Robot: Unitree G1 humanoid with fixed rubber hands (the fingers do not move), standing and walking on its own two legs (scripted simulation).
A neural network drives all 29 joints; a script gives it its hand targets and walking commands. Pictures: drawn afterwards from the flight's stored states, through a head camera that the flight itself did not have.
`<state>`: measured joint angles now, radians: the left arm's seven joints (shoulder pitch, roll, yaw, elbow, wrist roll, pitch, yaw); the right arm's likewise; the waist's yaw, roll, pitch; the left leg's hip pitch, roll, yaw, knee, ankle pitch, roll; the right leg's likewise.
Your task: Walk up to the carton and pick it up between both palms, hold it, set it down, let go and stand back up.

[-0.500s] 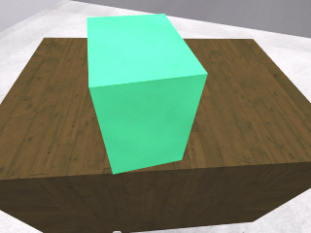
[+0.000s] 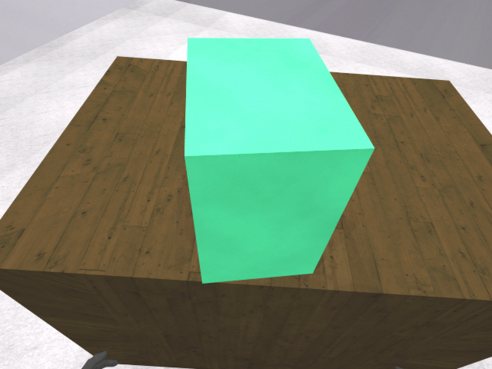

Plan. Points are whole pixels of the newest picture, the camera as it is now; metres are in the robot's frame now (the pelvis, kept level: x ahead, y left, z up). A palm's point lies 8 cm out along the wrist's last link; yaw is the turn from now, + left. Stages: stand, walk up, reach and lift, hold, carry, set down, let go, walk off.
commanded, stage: walk up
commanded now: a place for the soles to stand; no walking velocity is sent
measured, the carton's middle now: (254, 164) +0.42 +0.00 +0.13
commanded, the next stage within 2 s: none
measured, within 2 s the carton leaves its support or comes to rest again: neither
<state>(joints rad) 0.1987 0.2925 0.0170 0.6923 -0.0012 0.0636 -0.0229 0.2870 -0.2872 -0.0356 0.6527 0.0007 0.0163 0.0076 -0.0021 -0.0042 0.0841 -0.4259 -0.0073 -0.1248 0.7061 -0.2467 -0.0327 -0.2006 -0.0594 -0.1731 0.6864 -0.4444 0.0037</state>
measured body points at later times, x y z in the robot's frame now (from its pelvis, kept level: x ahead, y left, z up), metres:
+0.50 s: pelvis -0.01 -0.01 +0.00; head +0.01 +0.01 +0.45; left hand +0.06 +0.26 -0.13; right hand +0.12 -0.27 -0.10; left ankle +0.08 +0.14 -0.72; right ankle -0.04 -0.11 -0.72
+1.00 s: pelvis -0.01 +0.00 +0.00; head +0.02 +0.01 +0.45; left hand +0.06 +0.28 -0.12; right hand +0.13 -0.26 -0.11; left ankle +0.04 +0.12 -0.72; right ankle -0.04 -0.11 -0.72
